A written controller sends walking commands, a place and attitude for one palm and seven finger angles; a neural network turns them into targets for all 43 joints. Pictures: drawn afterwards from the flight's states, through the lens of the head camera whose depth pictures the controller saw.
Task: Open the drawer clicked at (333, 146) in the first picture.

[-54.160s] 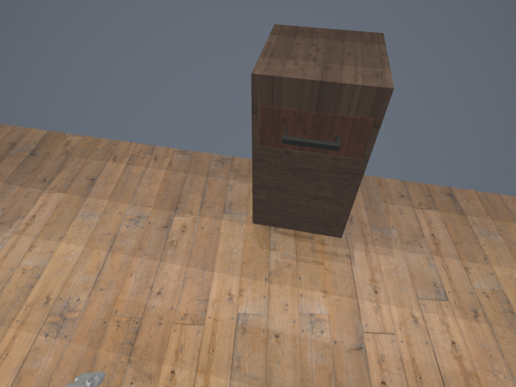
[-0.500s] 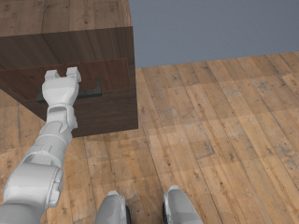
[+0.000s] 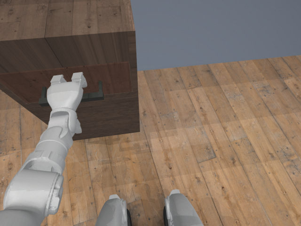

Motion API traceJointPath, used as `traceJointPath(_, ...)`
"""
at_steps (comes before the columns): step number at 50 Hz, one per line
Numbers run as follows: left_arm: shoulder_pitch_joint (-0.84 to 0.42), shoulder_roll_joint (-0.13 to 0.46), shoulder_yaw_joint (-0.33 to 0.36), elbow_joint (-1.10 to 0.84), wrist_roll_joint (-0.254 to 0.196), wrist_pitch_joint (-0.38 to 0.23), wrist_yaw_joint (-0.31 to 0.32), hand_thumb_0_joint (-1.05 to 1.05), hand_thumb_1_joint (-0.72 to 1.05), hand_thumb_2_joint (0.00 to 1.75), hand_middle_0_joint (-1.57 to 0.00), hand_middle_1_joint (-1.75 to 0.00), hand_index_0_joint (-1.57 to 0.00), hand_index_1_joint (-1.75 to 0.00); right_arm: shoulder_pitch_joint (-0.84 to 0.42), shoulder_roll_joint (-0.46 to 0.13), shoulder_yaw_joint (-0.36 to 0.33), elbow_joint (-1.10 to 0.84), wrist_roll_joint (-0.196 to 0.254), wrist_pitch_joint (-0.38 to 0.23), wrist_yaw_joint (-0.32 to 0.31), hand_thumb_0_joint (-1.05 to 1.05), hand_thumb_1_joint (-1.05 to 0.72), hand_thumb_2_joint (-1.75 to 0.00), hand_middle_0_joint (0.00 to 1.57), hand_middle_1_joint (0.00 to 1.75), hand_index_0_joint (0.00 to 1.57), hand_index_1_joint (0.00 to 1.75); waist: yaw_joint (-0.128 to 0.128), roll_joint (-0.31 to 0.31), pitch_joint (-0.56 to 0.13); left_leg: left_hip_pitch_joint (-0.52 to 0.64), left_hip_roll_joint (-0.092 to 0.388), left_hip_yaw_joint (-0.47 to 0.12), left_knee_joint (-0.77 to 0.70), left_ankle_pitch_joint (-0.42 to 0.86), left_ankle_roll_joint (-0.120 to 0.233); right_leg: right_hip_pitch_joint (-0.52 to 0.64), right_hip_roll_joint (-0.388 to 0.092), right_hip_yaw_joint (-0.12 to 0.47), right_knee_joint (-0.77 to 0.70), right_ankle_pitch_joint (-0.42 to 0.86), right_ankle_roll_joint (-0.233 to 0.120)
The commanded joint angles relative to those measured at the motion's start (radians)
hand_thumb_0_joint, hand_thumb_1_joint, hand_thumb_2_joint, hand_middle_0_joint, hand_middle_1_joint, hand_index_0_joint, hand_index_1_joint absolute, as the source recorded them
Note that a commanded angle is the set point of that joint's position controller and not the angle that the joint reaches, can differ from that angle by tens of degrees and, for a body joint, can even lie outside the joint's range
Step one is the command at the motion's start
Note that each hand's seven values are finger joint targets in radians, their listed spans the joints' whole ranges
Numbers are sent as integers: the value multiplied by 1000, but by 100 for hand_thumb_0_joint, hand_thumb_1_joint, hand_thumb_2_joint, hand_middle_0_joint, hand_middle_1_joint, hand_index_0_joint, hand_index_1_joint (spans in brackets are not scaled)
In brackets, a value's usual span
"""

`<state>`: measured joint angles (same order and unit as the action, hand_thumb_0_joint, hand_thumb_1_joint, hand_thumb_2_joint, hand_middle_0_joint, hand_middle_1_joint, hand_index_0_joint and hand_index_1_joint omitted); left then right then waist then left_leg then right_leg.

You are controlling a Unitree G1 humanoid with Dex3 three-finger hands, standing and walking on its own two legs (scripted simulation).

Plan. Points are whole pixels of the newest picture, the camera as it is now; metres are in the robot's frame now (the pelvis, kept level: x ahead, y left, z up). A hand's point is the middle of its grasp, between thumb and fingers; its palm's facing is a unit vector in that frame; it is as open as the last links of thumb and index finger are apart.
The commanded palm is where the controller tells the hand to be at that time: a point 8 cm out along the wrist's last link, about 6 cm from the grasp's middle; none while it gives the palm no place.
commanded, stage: move the hooked fingers above the handle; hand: left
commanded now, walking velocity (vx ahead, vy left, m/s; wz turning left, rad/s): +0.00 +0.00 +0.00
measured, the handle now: (72, 93) +0.53 +0.22 -0.09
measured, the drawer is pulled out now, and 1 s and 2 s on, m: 0.00 0.00 0.00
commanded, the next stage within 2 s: lower the fingers behind the handle in 0.30 s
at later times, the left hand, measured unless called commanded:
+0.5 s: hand (78, 99) +0.47 +0.18 -0.03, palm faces -0.04 -0.07 -1.00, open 13.8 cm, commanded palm +0.45 +0.19 +0.01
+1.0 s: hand (76, 105) +0.47 +0.20 -0.07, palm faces -0.04 -0.03 -1.00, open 13.9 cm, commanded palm +0.46 +0.19 -0.03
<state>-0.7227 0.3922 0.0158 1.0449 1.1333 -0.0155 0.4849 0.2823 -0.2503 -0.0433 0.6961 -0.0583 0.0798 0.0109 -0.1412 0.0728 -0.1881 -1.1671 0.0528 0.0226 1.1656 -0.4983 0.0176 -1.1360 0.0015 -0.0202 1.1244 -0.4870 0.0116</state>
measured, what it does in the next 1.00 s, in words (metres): stands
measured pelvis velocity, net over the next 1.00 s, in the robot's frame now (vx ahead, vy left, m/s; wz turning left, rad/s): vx -0.01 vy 0.00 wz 0.01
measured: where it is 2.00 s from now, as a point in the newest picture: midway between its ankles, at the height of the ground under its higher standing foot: outside the picture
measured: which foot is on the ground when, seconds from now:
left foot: down 0.00-1.00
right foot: down 0.00-1.00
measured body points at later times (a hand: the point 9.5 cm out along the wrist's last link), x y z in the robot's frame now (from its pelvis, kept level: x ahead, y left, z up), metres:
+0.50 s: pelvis +0.01 +0.00 +0.00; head +0.14 +0.00 +0.43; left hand +0.47 +0.18 +0.02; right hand +0.04 -0.27 -0.13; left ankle +0.01 +0.11 -0.64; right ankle +0.01 -0.13 -0.64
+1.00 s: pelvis -0.01 +0.00 -0.03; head +0.15 +0.00 +0.39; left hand +0.47 +0.20 -0.02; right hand +0.03 -0.27 -0.16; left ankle +0.01 +0.11 -0.64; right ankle +0.01 -0.13 -0.64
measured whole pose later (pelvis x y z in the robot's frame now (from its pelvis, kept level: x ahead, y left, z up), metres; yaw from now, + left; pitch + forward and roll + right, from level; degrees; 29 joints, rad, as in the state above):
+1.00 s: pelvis -0.01 +0.00 -0.03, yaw +0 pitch +31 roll -3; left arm -0.80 0.41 0.01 1.13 1.16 -0.02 0.55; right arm 0.26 -0.24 -0.04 0.72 -0.07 0.06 0.02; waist -0.15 0.08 -0.21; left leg -1.31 0.05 0.00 1.29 -0.53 0.01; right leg -1.27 0.00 -0.04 1.25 -0.53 0.01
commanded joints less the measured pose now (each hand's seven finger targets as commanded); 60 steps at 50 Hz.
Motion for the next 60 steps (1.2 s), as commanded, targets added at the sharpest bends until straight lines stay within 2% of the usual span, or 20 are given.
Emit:
traceJointPath(1,-352,298,87,-308,-3,-18,72,0,-50,30,-30,-120,-30,-120,132,-139,-54,-52,-3,-7,-15,0,-90,-90,20,30,20,30,34,52,-608,465,-46,-29,-109,477,21,324,43,-20,-126,442,-43)
traceJointPath(3,-376,239,42,-295,0,-13,85,0,-50,30,-30,-120,-30,-120,136,-137,-59,-31,-5,-7,-16,0,-90,-90,20,30,20,30,1,44,-561,479,-41,-38,-112,464,20,274,44,-28,-137,406,-41)
traceJointPath(6,-383,217,12,-198,-5,16,88,0,-50,30,-30,-120,-30,-120,137,-142,-57,-8,0,-13,-16,0,-90,-90,20,30,20,30,-24,-17,-445,412,-44,-30,-126,372,24,252,45,-28,-170,340,-38)
traceJointPath(13,-443,57,-122,-116,-49,29,1,0,-50,30,-30,-120,-30,-120,172,-134,-64,-2,2,-26,-12,0,-90,-90,20,30,20,30,-61,12,-440,503,-43,-52,-146,388,18,194,49,-43,-194,301,-44)
traceJointPath(15,-416,147,-51,-134,-43,2,-15,0,-50,30,-30,-120,-30,-120,172,-141,-61,-9,-1,-21,-15,0,-90,-90,20,30,20,30,-29,15,-481,495,-45,-49,-136,421,19,229,49,-35,-176,343,-47)
traceJointPath(16,-404,138,-56,-142,-42,-12,-17,0,-50,30,-30,-120,-30,-120,168,-136,-58,-19,-2,-20,-16,0,-90,-90,20,30,20,30,-24,25,-492,484,-51,-43,-131,428,21,241,49,-32,-172,358,-47)
traceJointPath(19,-337,247,48,-159,-10,-48,9,0,-50,30,-30,-120,-30,-120,151,-138,-50,-25,-8,-11,-14,0,-90,-90,20,30,20,30,20,19,-477,427,-50,-33,-115,449,24,264,45,-26,-142,403,-51)
traceJointPath(22,-277,272,93,-169,20,-41,72,0,-50,30,-30,-120,-30,-120,111,-128,-42,-43,-17,-2,-8,0,-90,-90,20,30,20,30,51,19,-464,345,-54,-19,-102,440,25,284,40,-21,-113,429,-55)
traceJointPath(25,-250,225,62,-123,40,11,128,0,-50,30,-30,-120,-30,-120,99,-129,-45,-52,-15,-4,4,0,-90,-90,20,30,20,30,36,-4,-427,292,-54,-4,-89,388,22,259,42,-21,-109,397,-51)
traceJointPath(28,-319,184,24,-126,24,55,136,0,-50,30,-30,-120,-30,-120,113,-135,-57,-44,-9,-14,11,0,-90,-90,20,30,20,30,6,-4,-495,328,-52,-4,-84,377,20,263,42,-21,-113,386,-44)
traceJointPath(29,-340,213,35,-124,12,64,127,0,-50,30,-30,-120,-30,-120,119,-142,-56,-39,-6,-15,10,0,-90,-90,20,30,20,30,5,-3,-506,332,-52,-7,-84,370,20,268,43,-21,-114,381,-42)
traceJointPath(32,-444,172,-17,-199,-19,44,81,0,-50,30,-30,-120,-30,-120,135,-138,-64,-30,-4,-24,-2,0,-90,-90,20,30,20,30,-33,7,-578,404,-49,-27,-75,390,22,254,42,-20,-118,380,-37)
traceJointPath(36,-484,167,-46,-239,-20,-27,32,0,-50,30,-30,-120,-30,-120,156,-139,-66,-6,-8,-39,-19,0,-90,-90,20,30,20,30,-49,34,-580,439,-47,-50,-57,387,24,184,46,-26,-106,334,-40)
traceJointPath(40,-438,198,-12,-157,6,-68,41,0,-50,30,-30,-120,-30,-120,149,-139,-55,12,-15,-43,-20,0,-90,-90,20,30,20,30,-36,41,-466,349,-45,-54,-33,336,22,90,47,-36,-82,257,-48)
traceJointPath(42,-389,227,29,-126,16,-63,61,0,-50,30,-30,-120,-30,-120,134,-140,-50,6,-21,-38,-12,0,-90,-90,20,30,20,30,-8,66,-466,319,-47,-51,-22,351,20,81,48,-37,-57,266,-56)
traceJointPath(44,-363,219,34,-70,24,-39,84,0,-50,30,-30,-120,-30,-120,132,-140,-46,-1,-21,-32,-3,0,-90,-90,20,30,20,30,-7,48,-443,277,-46,-47,-9,349,18,63,49,-41,-39,266,-56)
traceJointPath(47,-346,223,47,-20,22,12,109,0,-50,30,-30,-120,-30,-120,115,-143,-41,-20,-21,-26,10,0,-90,-90,20,30,20,30,-3,24,-448,220,-48,-36,5,323,21,82,49,-39,-24,267,-54)
traceJointPath(50,-409,234,31,-66,26,36,108,0,-50,30,-30,-120,-30,-120,123,-148,-43,-37,-14,-26,12,0,-90,-90,20,30,20,30,-13,35,-539,231,-48,-35,20,322,21,105,49,-34,-7,279,-48)
traceJointPath(55,-496,295,52,-174,2,4,74,0,-50,30,-30,-120,-30,-120,134,-152,-47,-27,-10,-39,0,0,-90,-90,20,30,20,30,-30,47,-638,249,-45,-43,46,305,28,124,49,-23,2,274,-40)
traceJointPath(60,-465,286,49,-185,13,-37,70,0,-50,30,-30,-120,-30,-120,141,-150,-48,-2,-14,-49,-8,0,-90,-90,20,30,20,30,-29,78,-611,273,-38,-60,65,338,23,39,50,-35,28,259,-45)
